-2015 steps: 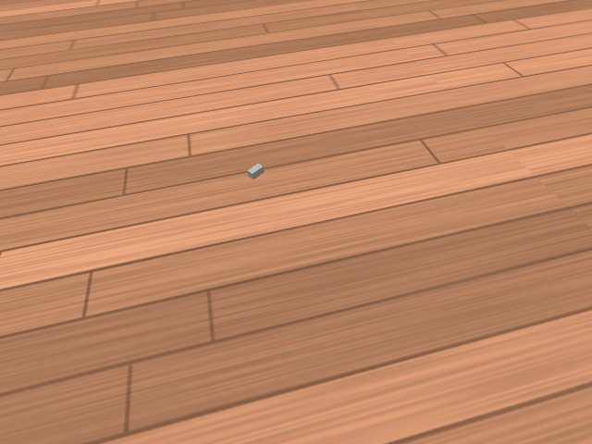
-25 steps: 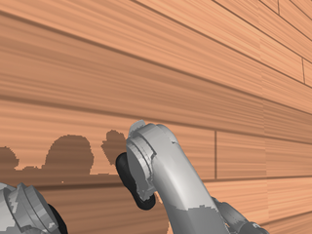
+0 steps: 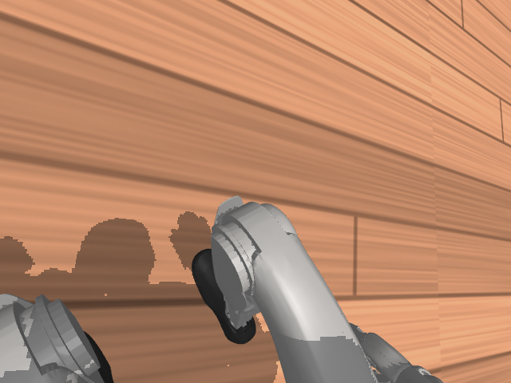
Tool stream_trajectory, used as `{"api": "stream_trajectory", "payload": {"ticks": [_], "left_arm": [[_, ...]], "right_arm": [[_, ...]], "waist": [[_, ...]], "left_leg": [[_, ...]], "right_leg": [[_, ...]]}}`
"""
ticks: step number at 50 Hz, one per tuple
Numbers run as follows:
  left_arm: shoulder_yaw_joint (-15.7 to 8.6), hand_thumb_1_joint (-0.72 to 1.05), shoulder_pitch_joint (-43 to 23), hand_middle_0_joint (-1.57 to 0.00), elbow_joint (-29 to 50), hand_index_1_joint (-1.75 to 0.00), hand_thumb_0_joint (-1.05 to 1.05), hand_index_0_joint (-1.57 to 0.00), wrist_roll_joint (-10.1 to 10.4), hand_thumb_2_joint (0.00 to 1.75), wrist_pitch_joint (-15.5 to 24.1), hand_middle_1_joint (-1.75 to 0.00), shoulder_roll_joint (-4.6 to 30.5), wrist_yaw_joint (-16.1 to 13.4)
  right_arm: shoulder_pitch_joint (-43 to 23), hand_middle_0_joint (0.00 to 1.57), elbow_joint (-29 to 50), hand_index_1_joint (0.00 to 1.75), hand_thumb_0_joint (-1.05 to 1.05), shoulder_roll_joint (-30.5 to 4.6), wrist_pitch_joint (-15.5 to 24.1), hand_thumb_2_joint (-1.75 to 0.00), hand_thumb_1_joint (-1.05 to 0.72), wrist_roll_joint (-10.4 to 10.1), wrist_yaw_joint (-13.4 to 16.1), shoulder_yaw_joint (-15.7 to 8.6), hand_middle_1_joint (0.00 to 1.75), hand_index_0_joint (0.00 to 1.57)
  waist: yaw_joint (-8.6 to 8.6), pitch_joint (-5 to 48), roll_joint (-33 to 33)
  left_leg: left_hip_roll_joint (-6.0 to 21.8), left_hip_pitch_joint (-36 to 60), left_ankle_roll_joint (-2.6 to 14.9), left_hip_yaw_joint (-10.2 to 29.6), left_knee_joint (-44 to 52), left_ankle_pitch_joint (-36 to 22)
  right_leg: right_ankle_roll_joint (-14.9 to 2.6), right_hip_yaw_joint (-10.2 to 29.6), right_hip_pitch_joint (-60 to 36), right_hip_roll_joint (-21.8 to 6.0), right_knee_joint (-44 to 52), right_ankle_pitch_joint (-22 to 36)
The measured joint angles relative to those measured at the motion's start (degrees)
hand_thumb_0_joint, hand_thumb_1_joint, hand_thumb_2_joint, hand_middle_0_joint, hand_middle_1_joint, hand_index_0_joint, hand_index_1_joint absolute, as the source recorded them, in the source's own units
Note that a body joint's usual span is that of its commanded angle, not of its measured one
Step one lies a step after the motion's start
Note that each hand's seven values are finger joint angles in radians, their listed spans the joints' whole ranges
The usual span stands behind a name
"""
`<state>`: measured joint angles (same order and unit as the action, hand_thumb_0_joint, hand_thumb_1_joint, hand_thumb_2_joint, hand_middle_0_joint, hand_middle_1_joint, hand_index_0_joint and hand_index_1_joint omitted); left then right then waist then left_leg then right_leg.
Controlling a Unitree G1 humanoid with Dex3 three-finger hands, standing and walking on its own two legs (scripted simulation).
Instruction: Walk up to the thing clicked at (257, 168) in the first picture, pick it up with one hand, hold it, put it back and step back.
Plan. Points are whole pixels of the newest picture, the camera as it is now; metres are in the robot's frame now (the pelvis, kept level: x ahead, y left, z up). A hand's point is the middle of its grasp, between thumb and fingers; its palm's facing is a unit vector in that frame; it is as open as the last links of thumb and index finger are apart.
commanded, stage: withdraw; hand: left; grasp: from above
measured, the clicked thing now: out of the picture +0.49 +0.35 -0.30
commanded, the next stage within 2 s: home in 0.74 s
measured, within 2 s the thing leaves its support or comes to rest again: neither
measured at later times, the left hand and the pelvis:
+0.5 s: hand out of the picture +0.48 +0.37 -0.10, palm faces -0.47 -0.12 -0.88, open 13.5 cm; pelvis -0.01 +0.00 +0.04, yaw +6 degrees
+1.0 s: hand out of the picture +0.49 +0.38 -0.12, palm faces -0.38 -0.10 -0.92, open 11.8 cm; pelvis -0.01 +0.00 +0.01, yaw +5 degrees
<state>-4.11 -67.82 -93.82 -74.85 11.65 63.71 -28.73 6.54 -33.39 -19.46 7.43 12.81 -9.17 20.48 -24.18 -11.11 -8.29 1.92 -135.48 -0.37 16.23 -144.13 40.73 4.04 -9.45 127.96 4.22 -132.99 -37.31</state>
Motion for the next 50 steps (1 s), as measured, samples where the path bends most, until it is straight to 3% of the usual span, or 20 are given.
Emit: {"api": "stream_trajectory", "payload": {"ticks": [3, 7, 10, 15, 19, 22, 26, 31, 38, 42, 46, 50], "left_arm": [[-0.8, -0.44, -0.4, -0.13, 1.8, -0.95, 0.00, -0.15, 0.3, 0.93, -1.8, -0.96, -0.6, 0.1], [-1.3, -0.45, 1.0, -0.13, 8.4, -0.95, 0.00, -0.14, 1.6, 0.94, -4.7, -0.95, -2.9, 2.7], [-0.7, -0.46, 2.4, -0.13, 13.1, -0.95, 0.00, -0.13, 3.0, 0.95, -6.8, -0.95, -5.2, 6.7], [2.3, -0.47, 3.0, -0.12, 17.8, -0.96, 0.00, -0.12, 6.1, 0.96, -9.7, -0.96, -8.8, 16.0], [4.1, -0.46, 3.6, -0.13, 20.9, -0.95, 0.00, -0.13, 7.7, 0.96, -9.3, -0.95, -11.0, 22.2], [5.0, -0.43, 3.8, -0.15, 22.2, -0.93, 0.00, -0.15, 8.3, 0.94, -8.0, -0.93, -12.3, 24.7], [5.8, -0.39, 3.2, -0.18, 21.1, -0.90, 0.00, -0.18, 8.1, 0.91, -5.8, -0.90, -13.1, 25.0], [5.9, -0.34, 2.1, -0.22, 16.9, -0.86, 0.00, -0.22, 6.0, 0.88, -3.0, -0.85, -12.4, 22.6], [3.7, -0.29, 0.3, -0.27, 11.4, -0.80, 0.00, -0.27, 2.5, 0.83, -1.0, -0.80, -9.8, 16.7], [1.6, -0.26, -0.3, -0.30, 11.4, -0.77, 0.00, -0.31, 1.1, 0.80, -1.6, -0.77, -8.4, 14.9], [0.6, -0.21, 0.3, -0.32, 14.1, -0.73, 0.00, -0.32, 1.6, 0.79, -3.3, -0.73, -8.4, 15.6], [-0.1, -0.08, 3.1, -0.30, 19.6, -0.68, 0.00, -0.29, 4.8, 0.85, -5.3, -0.67, -10.2, 18.3]], "right_arm": [[0.6, 0.20, -0.1, 0.30, -0.01, 0.0, 0.0, -0.90, -0.90, -0.2, -0.5, -1.1, 0.30, 0.20], [2.0, 0.20, 0.1, 0.30, -0.01, 0.1, -0.7, -0.90, -0.90, -1.2, -1.7, -3.2, 0.30, 0.20], [2.7, 0.20, -0.1, 0.30, 0.00, 0.4, -2.0, -0.90, -0.90, -2.5, -2.5, -5.3, 0.30, 0.20], [2.7, 0.20, 0.8, 0.30, 0.00, 0.9, -5.7, -0.90, -0.90, -4.7, -2.2, -8.5, 0.30, 0.20], [2.4, 0.20, 2.0, 0.30, 0.00, 0.9, -8.5, -0.90, -0.90, -6.0, -0.7, -10.0, 0.30, 0.20], [2.3, 0.20, 2.5, 0.30, -0.01, 0.8, -10.1, -0.90, -0.90, -6.6, 0.7, -10.6, 0.30, 0.20], [2.2, 0.20, 2.4, 0.30, -0.01, 0.4, -11.4, -0.90, -0.90, -6.8, 2.4, -10.4, 0.30, 0.20], [2.2, 0.20, 1.7, 0.30, -0.01, 0.0, -11.9, -0.90, -0.89, -6.2, 3.9, -9.6, 0.30, 0.20], [2.9, 0.20, 1.0, 0.30, -0.01, 0.2, -11.1, -0.89, -0.89, -4.9, 4.5, -8.1, 0.30, 0.20], [4.0, 0.20, 1.1, 0.30, 0.00, 0.8, -10.4, -0.89, -0.90, -4.5, 4.2, -7.6, 0.30, 0.20], [5.1, 0.20, 1.1, 0.30, 0.00, 1.5, -10.2, -0.89, -0.90, -4.7, 3.8, -7.9, 0.30, 0.20], [5.9, 0.20, 1.0, 0.30, 0.00, 2.7, -11.1, -0.89, -0.89, -5.7, 3.4, -9.3, 0.30, 0.20]], "waist": [[0.28, 1.0, 0.7], [1.45, 3.8, 2.7], [2.67, 6.5, 4.7], [5.06, 9.1, 7.6], [6.70, 9.6, 8.8], [7.52, 9.8, 8.9], [7.59, 10.1, 8.4], [6.52, 9.6, 7.4], [4.59, 7.9, 6.2], [4.11, 7.1, 6.1], [4.47, 7.4, 6.8], [5.87, 8.9, 8.0]], "left_leg": [[-0.1, -0.3, -0.11, -0.1, 0.3, 0.0], [-0.2, -0.9, -0.26, -0.7, 1.1, 0.0], [-0.3, -1.1, -0.19, -1.5, 2.1, -0.1], [-0.6, 0.3, 0.21, -3.4, 4.6, -0.7], [-0.8, 1.9, 0.49, -4.6, 7.2, -1.8], [-1.0, 3.0, 0.55, -5.2, 8.9, -2.7], [-1.2, 3.2, 0.50, -5.5, 10.1, -3.8], [-1.4, 2.4, 0.48, -5.4, 9.7, -4.9], [-1.4, 0.1, 0.67, -5.3, 7.1, -5.4], [-1.4, -1.2, 0.74, -5.3, 5.8, -5.4], [-1.5, -2.1, 0.83, -5.4, 5.4, -5.2], [-1.4, -1.6, 0.90, -5.7, 6.4, -4.6]], "right_leg": [[-0.14, 0.1, 0.4, -0.2, 0.1, -0.1], [-0.39, 0.4, 1.1, -0.5, 0.4, -0.4], [-0.42, 1.0, 1.4, -0.9, 0.8, -0.8], [-0.58, 2.3, 0.2, -1.8, 2.1, -1.2], [-0.89, 3.0, -1.5, -2.4, 4.0, -0.8], [-1.04, 3.4, -2.4, -2.7, 5.2, -0.2], [-1.28, 3.6, -2.7, -3.0, 6.1, 0.6], [-1.35, 3.5, -1.9, -3.0, 5.6, 1.5], [-1.13, 3.7, 0.3, -2.7, 3.2, 2.1], [-1.16, 3.7, 1.6, -2.5, 2.0, 2.1], [-0.85, 3.9, 2.4, -2.5, 1.5, 1.8], [-0.50, 4.1, 2.0, -2.7, 2.4, 1.2]]}}
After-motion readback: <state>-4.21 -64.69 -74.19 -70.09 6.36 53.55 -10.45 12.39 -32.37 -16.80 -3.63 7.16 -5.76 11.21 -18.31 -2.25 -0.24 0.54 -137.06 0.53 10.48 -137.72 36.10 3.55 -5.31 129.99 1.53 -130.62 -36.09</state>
